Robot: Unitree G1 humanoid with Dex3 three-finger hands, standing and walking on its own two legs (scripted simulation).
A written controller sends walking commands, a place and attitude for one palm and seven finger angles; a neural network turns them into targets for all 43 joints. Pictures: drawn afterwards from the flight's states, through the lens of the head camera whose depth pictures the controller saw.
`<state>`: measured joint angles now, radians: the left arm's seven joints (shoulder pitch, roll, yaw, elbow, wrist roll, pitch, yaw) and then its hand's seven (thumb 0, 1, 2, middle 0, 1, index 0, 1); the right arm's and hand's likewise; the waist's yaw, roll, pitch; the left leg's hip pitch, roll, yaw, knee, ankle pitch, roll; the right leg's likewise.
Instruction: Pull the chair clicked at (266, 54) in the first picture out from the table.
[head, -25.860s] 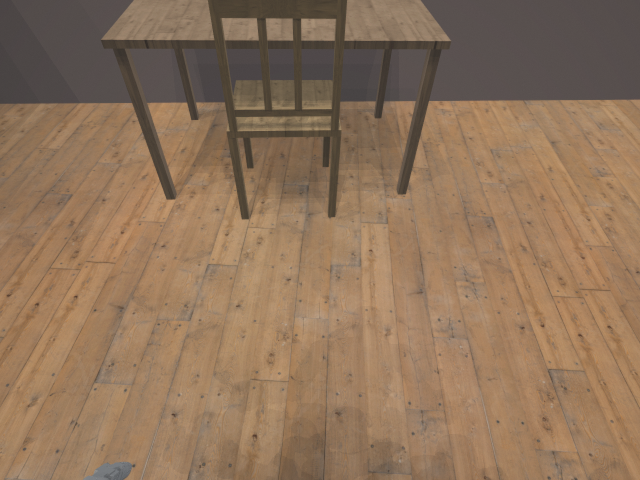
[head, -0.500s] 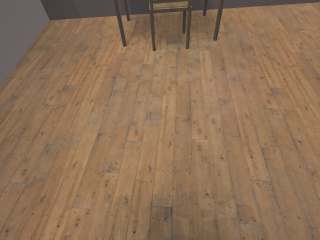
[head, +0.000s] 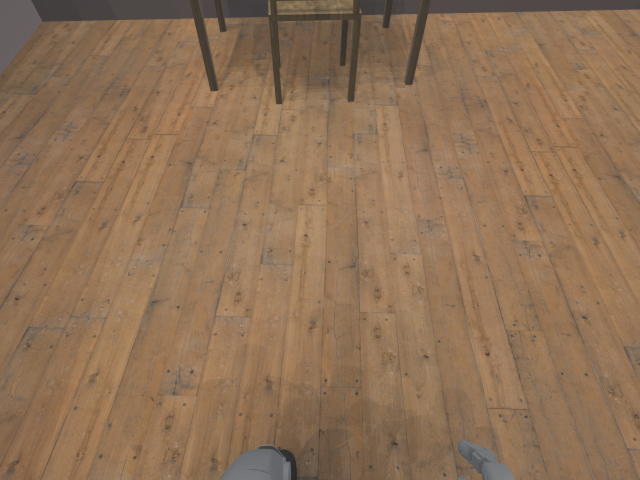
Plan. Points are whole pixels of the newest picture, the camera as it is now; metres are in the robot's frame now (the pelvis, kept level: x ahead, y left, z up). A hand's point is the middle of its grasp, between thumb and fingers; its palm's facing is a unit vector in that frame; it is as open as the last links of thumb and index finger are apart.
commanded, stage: walk to a spot facing it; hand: left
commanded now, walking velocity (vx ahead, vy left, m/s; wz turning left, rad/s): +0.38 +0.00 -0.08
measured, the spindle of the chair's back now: out of the picture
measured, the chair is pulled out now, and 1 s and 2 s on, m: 0.00 0.00 0.00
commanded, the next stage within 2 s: none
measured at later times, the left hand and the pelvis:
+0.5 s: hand (263, 333) +0.34 +0.14 -0.14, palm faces -0.09 -0.97 -0.22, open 7.4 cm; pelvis +0.22 -0.04 +0.00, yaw -3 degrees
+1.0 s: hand (268, 274) +0.47 +0.15 -0.16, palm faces +0.00 -0.99 -0.16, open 7.4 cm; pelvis +0.43 -0.03 +0.02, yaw -3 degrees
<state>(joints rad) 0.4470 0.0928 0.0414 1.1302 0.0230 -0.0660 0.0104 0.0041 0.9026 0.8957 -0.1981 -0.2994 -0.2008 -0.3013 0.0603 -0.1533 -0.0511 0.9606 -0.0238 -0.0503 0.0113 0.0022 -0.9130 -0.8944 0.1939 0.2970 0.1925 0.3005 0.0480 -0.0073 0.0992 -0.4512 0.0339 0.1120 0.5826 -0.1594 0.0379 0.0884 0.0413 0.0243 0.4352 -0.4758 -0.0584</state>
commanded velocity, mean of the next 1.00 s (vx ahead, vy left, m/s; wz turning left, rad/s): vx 0.38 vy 0.00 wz -0.03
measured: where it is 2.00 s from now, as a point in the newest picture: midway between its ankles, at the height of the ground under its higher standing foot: (374, 277)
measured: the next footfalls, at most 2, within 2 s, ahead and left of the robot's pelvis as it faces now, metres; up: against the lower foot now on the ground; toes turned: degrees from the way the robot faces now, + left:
left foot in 0.02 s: +0.16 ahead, +0.11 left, +0.00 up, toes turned +6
right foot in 0.42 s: +0.29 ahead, -0.16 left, +0.00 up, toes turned -12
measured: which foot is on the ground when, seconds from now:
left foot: up 0.00-0.00, down 0.02-0.44, up 0.46-0.76, down 0.78-1.00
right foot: down 0.00-0.00, up 0.02-0.40, down 0.42-0.80, up 0.82-1.00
